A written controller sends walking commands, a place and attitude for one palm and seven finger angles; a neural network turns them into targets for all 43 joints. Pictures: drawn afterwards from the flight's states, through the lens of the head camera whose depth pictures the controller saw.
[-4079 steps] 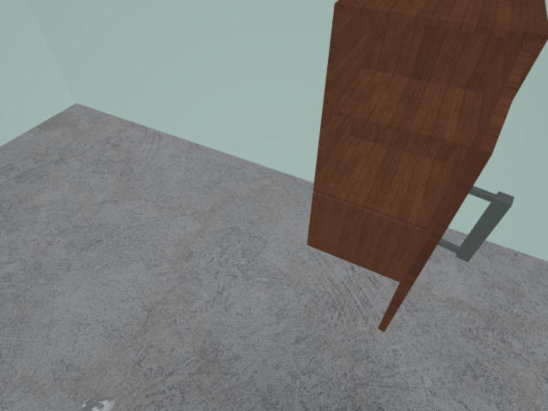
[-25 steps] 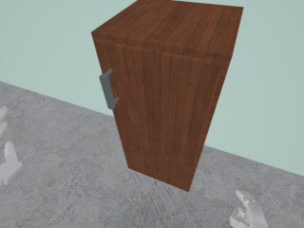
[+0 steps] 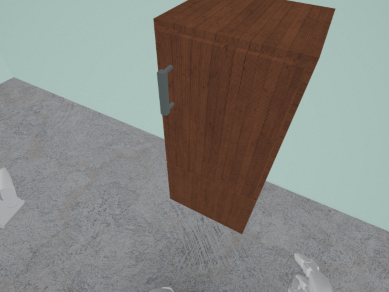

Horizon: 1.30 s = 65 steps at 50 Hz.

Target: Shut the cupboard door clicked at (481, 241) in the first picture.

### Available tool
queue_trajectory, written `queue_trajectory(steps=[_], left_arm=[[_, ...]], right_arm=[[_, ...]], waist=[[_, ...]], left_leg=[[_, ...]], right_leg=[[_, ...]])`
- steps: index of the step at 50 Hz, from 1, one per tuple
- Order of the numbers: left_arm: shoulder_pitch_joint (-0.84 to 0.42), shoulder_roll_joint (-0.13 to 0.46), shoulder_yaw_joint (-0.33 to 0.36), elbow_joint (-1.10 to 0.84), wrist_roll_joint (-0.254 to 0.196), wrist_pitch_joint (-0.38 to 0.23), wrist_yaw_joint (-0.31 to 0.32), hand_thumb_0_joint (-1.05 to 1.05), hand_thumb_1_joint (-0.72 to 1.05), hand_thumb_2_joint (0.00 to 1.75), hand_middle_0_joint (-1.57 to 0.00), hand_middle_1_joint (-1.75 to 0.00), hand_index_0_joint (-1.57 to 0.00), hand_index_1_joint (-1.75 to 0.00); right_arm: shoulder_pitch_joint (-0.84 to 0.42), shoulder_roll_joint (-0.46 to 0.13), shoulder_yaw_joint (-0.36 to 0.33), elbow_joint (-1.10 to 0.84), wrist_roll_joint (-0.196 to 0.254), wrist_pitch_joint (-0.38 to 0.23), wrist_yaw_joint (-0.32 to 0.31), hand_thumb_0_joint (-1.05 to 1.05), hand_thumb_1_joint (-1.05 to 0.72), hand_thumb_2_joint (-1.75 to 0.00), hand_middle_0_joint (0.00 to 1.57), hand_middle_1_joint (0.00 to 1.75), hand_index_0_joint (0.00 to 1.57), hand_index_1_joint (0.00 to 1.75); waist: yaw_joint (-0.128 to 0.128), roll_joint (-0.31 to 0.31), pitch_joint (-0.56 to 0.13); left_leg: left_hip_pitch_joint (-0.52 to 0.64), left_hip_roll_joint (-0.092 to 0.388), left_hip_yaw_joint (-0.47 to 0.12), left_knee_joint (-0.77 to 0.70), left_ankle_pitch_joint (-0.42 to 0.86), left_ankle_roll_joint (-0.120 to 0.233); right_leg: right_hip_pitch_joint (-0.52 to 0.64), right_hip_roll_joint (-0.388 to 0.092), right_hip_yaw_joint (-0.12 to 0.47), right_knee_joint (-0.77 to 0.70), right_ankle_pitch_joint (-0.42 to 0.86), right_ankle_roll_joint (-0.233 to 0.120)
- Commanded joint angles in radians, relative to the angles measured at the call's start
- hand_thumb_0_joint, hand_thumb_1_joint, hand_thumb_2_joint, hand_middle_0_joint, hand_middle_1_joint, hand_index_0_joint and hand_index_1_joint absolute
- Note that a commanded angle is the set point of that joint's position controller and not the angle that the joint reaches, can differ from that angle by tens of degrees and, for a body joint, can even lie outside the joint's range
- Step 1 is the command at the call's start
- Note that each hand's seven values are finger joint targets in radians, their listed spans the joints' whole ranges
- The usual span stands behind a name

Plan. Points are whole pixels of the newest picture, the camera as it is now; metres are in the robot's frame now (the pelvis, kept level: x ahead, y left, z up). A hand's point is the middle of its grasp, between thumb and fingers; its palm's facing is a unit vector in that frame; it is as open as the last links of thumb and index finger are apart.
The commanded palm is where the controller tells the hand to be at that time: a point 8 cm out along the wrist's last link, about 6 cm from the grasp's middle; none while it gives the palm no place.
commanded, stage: step back with the hand held close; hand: left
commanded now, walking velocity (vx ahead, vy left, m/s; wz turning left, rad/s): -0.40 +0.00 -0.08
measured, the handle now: (167, 90) +0.68 +0.14 +0.04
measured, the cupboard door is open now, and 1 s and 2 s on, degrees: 0 0 0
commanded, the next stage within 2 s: stop stepping back and stand still in 0.34 s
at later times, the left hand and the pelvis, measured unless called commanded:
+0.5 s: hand out of the picture +0.09 +0.28 +0.18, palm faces +0.41 -0.83 -0.38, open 7.4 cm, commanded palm +0.04 +0.31 +0.19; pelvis -0.12 +0.02 +0.00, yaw -4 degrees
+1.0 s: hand out of the picture -0.02 +0.36 +0.18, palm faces +0.48 -0.84 -0.25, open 7.5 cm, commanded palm -0.11 +0.38 +0.19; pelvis -0.28 +0.10 -0.01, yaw -5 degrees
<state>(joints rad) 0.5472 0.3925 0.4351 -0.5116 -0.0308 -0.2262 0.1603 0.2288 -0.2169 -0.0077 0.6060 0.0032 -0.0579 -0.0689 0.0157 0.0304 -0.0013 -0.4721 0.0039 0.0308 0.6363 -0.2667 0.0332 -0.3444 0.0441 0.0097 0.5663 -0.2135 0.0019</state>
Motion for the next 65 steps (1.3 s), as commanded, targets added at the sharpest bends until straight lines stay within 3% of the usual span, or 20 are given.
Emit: queue_trajectory(steps=[1,8,16,22,25,28,30,33,35,36,38,43,44,45,47,51,59,62,63,65], left_arm=[[-0.129,0.234,0.107,-0.167,-0.007,-0.055,0.038,0.00,0.90,0.90,-0.20,-0.30,-0.20,-0.30],[-0.094,0.229,0.168,-0.199,0.008,-0.090,0.024,0.00,0.90,0.90,-0.20,-0.30,-0.20,-0.30],[0.014,0.217,0.148,-0.231,-0.052,-0.079,0.004,0.00,0.90,0.90,-0.20,-0.30,-0.20,-0.30],[-0.225,0.294,0.126,-0.311,-0.030,-0.128,0.021,0.00,0.90,0.90,-0.20,-0.30,-0.20,-0.30],[-0.186,0.256,0.109,-0.204,-0.024,-0.055,0.005,0.00,0.90,0.90,-0.20,-0.30,-0.20,-0.30],[-0.164,0.235,0.112,-0.175,-0.034,-0.015,-0.004,0.00,0.90,0.90,-0.20,-0.30,-0.20,-0.30],[-0.112,0.234,0.149,-0.135,-0.039,-0.010,0.001,0.00,0.90,0.90,-0.20,-0.30,-0.20,-0.30],[-0.006,0.242,0.160,-0.160,-0.060,0.017,-0.011,0.00,0.90,0.90,-0.20,-0.30,-0.20,-0.30],[0.090,0.275,0.176,-0.227,-0.052,0.000,-0.016,0.00,0.90,0.90,-0.20,-0.30,-0.20,-0.30],[0.089,0.298,0.201,-0.295,-0.063,-0.007,-0.009,0.00,0.90,0.90,-0.20,-0.30,-0.20,-0.30],[-0.002,0.304,0.201,-0.365,-0.042,-0.012,-0.017,0.00,0.90,0.90,-0.20,-0.30,-0.20,-0.30],[-0.316,0.169,0.035,-0.108,-0.004,-0.017,0.029,0.00,0.90,0.90,-0.20,-0.30,-0.20,-0.30],[-0.402,0.165,0.006,-0.094,-0.003,-0.015,0.037,0.00,0.90,0.90,-0.20,-0.30,-0.20,-0.30],[-0.469,0.178,0.006,-0.128,0.002,-0.020,0.047,0.00,0.90,0.90,-0.20,-0.30,-0.20,-0.30],[-0.454,0.245,0.062,-0.125,0.040,-0.044,0.031,0.00,0.90,0.90,-0.20,-0.30,-0.20,-0.30],[-0.171,0.226,0.081,-0.354,0.012,-0.020,-0.010,0.00,0.90,0.90,-0.20,-0.30,-0.20,-0.30],[0.050,0.269,0.180,-0.212,-0.016,0.026,0.025,0.00,0.90,0.90,-0.20,-0.30,-0.20,-0.30],[-0.019,0.261,0.156,-0.092,-0.020,0.068,0.021,0.00,0.90,0.90,-0.20,-0.30,-0.20,-0.30],[-0.074,0.280,0.164,-0.088,-0.015,0.058,0.018,0.00,0.90,0.90,-0.20,-0.30,-0.20,-0.30],[-0.159,0.354,0.224,-0.079,-0.022,0.008,0.014,0.00,0.90,0.90,-0.20,-0.30,-0.20,-0.30]], right_arm=[[-0.093,-0.123,-0.048,-0.134,-0.010,-0.048,-0.016,0.00,-0.90,-0.90,0.20,0.30,0.20,0.30],[-0.138,-0.148,-0.054,-0.169,-0.004,-0.060,-0.027,0.00,-0.90,-0.90,0.20,0.30,0.20,0.30],[-0.130,-0.115,-0.063,-0.118,-0.014,-0.114,0.013,0.00,-0.90,-0.90,0.20,0.30,0.20,0.30],[-0.116,-0.061,-0.030,-0.041,-0.029,-0.103,0.006,0.00,-0.90,-0.90,0.20,0.30,0.20,0.30],[-0.109,-0.101,-0.050,-0.091,0.006,-0.102,-0.017,0.00,-0.90,-0.90,0.20,0.30,0.20,0.30],[-0.130,-0.120,-0.031,-0.119,0.014,-0.105,-0.028,0.00,-0.90,-0.90,0.20,0.30,0.20,0.30],[-0.135,-0.123,-0.023,-0.141,0.007,-0.098,-0.022,0.00,-0.90,-0.90,0.20,0.30,0.20,0.30],[-0.115,-0.110,-0.036,-0.156,-0.004,-0.075,-0.009,0.00,-0.90,-0.90,0.20,0.30,0.20,0.30],[-0.080,-0.089,-0.045,-0.156,0.013,-0.065,0.003,0.00,-0.90,-0.90,0.20,0.30,0.20,0.30],[-0.088,-0.103,-0.065,-0.151,0.017,-0.060,0.002,0.00,-0.90,-0.90,0.20,0.30,0.20,0.30],[-0.065,-0.110,-0.067,-0.107,0.012,-0.048,0.013,0.00,-0.90,-0.90,0.20,0.30,0.20,0.30],[-0.033,-0.110,-0.033,-0.047,-0.010,-0.111,-0.028,0.00,-0.90,-0.90,0.20,0.30,0.20,0.30],[-0.021,-0.140,-0.046,-0.051,-0.003,-0.125,-0.039,0.00,-0.90,-0.90,0.20,0.30,0.20,0.30],[-0.023,-0.194,-0.062,-0.071,0.000,-0.135,-0.047,0.00,-0.90,-0.90,0.20,0.30,0.20,0.30],[-0.063,-0.169,-0.057,-0.114,0.002,-0.150,-0.033,0.00,-0.90,-0.90,0.20,0.30,0.20,0.30],[-0.119,-0.126,-0.061,-0.125,-0.004,-0.127,0.028,0.00,-0.90,-0.90,0.20,0.30,0.20,0.30],[-0.098,-0.059,-0.024,-0.122,-0.040,-0.037,-0.011,0.00,-0.90,-0.90,0.20,0.30,0.20,0.30],[-0.080,-0.054,-0.031,-0.090,-0.006,-0.028,-0.011,0.00,-0.90,-0.90,0.20,0.30,0.20,0.30],[-0.082,-0.085,-0.041,-0.097,0.006,-0.023,-0.010,0.00,-0.90,-0.90,0.20,0.30,0.20,0.30],[-0.105,-0.109,-0.032,-0.092,-0.014,-0.052,0.003,0.00,-0.90,-0.90,0.20,0.30,0.20,0.30]], waist=[[-0.042,-0.107,-0.055],[-0.011,0.267,-0.099],[-0.007,0.255,-0.198],[-0.030,-0.131,-0.177],[-0.044,-0.157,-0.203],[-0.032,0.202,-0.143],[-0.025,0.254,-0.052],[0.006,0.272,-0.083],[0.007,-0.064,-0.112],[0.006,-0.339,-0.075],[-0.036,-0.310,-0.006],[-0.071,0.060,-0.023],[-0.077,0.142,-0.008],[-0.075,0.394,0.010],[-0.041,0.247,0.099],[-0.006,0.229,-0.049],[-0.012,0.248,-0.118],[-0.012,-0.132,-0.107],[-0.017,-0.254,-0.026],[-0.048,-0.256,0.070]], left_leg=[[0.162,0.033,-0.062,-0.008,-0.093,-0.025],[-0.319,0.316,-0.379,-0.538,-0.552,0.102],[0.066,0.269,-0.148,-0.505,-0.288,-0.021],[0.374,0.079,0.019,0.113,0.003,-0.108],[0.345,0.051,0.003,0.012,0.246,-0.042],[0.323,0.167,-0.161,-0.289,0.076,0.010],[0.068,0.188,-0.228,-0.554,-0.535,-0.087],[-0.068,0.137,-0.127,-0.611,-0.526,-0.259],[0.126,-0.042,0.148,0.037,-0.216,-0.173],[0.152,-0.070,0.020,0.525,-0.162,-0.126],[-0.080,0.038,-0.144,0.781,-0.113,-0.070],[0.236,0.019,0.090,-0.010,-0.133,-0.038],[0.276,0.040,0.028,-0.111,-0.208,-0.033],[0.299,0.242,-0.387,-0.343,-0.493,0.045],[0.131,0.419,-0.687,-0.539,-0.634,0.119],[0.055,0.246,-0.324,-0.526,-0.563,-0.102],[-0.047,0.215,-0.048,-0.470,-0.354,-0.036],[-0.145,0.055,0.117,0.163,-0.221,-0.053],[-0.318,0.019,-0.007,0.454,-0.217,-0.036],[-0.379,0.066,-0.069,0.701,-0.108,-0.066]], right_leg=[[-0.187,-0.208,0.250,-0.282,-0.223,-0.084],[0.288,0.069,-0.002,0.306,-0.111,0.020],[0.153,0.069,-0.085,0.113,-0.353,-0.018],[-0.180,-0.338,0.269,-0.361,0.092,-0.152],[-0.017,-0.198,0.092,-0.107,0.384,-0.052],[0.006,-0.004,-0.029,-0.004,-0.123,0.014],[0.132,0.081,-0.094,0.010,-0.389,-0.026],[0.310,0.147,-0.173,0.026,-0.403,-0.060],[0.052,-0.055,0.016,-0.264,-0.447,-0.137],[-0.262,-0.318,0.385,-0.439,-0.580,-0.239],[-0.314,-0.394,0.418,-0.405,-0.533,-0.283],[-0.202,-0.156,-0.023,-0.041,-0.528,-0.102],[-0.220,-0.116,-0.055,0.137,-0.472,-0.077],[-0.348,-0.021,-0.098,0.436,-0.436,-0.016],[-0.417,-0.041,0.040,0.718,-0.256,-0.002],[-0.210,-0.011,-0.033,0.703,-0.053,-0.015],[0.311,0.067,-0.226,0.063,-0.298,-0.054],[0.344,-0.179,0.056,-0.255,-0.273,-0.160],[0.247,-0.371,0.390,-0.388,-0.366,-0.228],[0.069,-0.459,0.487,-0.449,-0.267,-0.284]])
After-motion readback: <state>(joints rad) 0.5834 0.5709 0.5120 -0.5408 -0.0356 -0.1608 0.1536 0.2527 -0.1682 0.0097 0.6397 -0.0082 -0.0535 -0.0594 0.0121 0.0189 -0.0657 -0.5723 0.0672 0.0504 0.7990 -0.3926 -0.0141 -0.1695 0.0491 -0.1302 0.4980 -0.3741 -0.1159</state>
